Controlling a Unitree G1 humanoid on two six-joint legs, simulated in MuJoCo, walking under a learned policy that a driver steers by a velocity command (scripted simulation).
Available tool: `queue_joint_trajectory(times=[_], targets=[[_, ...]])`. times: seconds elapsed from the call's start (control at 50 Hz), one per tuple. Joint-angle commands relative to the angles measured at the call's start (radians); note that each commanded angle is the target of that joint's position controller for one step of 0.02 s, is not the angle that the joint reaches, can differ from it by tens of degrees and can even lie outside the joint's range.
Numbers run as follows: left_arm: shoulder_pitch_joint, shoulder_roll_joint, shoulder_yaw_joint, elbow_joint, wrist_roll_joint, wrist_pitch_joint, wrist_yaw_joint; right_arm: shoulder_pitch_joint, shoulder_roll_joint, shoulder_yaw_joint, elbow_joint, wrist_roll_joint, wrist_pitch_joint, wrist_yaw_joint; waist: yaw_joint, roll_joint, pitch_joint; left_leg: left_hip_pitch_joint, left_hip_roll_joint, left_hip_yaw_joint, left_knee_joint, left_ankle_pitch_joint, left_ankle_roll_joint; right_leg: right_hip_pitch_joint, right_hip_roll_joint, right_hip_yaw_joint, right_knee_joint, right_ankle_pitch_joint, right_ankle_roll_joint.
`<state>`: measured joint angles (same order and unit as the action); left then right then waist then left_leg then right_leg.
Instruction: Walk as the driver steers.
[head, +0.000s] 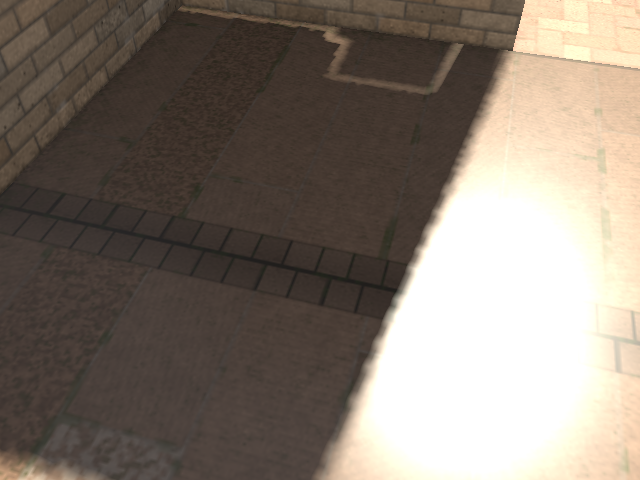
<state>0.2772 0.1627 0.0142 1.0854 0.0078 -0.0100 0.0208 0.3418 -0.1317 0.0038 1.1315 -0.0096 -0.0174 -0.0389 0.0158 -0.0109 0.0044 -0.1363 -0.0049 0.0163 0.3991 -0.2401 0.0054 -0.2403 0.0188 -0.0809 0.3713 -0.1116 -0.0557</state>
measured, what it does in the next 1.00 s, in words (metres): stands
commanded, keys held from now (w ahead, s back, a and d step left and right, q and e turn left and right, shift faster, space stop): no key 1.00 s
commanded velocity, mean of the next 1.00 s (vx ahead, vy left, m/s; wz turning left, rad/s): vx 0.00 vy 0.00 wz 0.00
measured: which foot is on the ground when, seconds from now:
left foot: down 0.00-1.00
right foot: down 0.00-1.00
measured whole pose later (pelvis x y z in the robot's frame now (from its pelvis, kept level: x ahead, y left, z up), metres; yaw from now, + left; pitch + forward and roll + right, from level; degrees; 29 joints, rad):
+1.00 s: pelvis +0.04 +0.02 +0.00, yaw +0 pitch -1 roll +0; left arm 0.31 0.12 0.00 1.17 0.01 -0.01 0.04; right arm 0.36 -0.11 0.02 1.15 -0.01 -0.02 -0.05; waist 0.01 0.00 0.03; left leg -0.07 -0.02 0.02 0.38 -0.29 0.03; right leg -0.19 0.01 -0.06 0.40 -0.18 -0.02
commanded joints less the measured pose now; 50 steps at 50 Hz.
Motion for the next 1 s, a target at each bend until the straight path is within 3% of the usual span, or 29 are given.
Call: queue_joint_trajectory(times=[0.02, 0.38, 1.0], targets=[[0.049, 0.063, 0.006, -0.002, -0.001, -0.007, 0.004, 0.059, -0.073, -0.009, -0.014, -0.001, -0.007, -0.002, -0.001, 0.022, 0.073, -0.128, 0.101, -0.11, -0.12, -0.037, 0.042, 0.059, -0.11, 0.144, -0.074, -0.084, 0.008], [0.096, 0.039, -0.005, 0.057, -0.001, -0.006, 0.015, 0.086, -0.055, 0.0, 0.002, 0.002, -0.007, -0.006, -0.004, 0.02, 0.079, -0.081, 0.099, -0.096, -0.107, 0.054, 0.048, 0.072, -0.115, 0.141, -0.045, 0.006, 0.011], [0.109, 0.021, -0.007, 0.088, -0.002, -0.002, 0.022, 0.118, -0.041, 0.005, 0.018, 0.001, -0.009, -0.011, -0.007, 0.018, 0.089, -0.048, 0.1, -0.091, -0.104, 0.113, 0.049, 0.092, -0.118, 0.134, -0.026, 0.06, 0.013]])
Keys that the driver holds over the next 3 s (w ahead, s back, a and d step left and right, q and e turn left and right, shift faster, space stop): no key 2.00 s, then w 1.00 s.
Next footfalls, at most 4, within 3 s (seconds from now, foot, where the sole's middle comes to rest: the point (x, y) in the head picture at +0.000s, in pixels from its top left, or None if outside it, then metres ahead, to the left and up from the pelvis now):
2.36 right None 0.23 -0.11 -0.78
2.86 left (313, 466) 0.58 0.05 -0.78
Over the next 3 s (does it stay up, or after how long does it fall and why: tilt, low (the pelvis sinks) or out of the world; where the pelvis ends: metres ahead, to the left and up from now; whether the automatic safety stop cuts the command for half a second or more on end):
stays up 0.48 0.00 -0.01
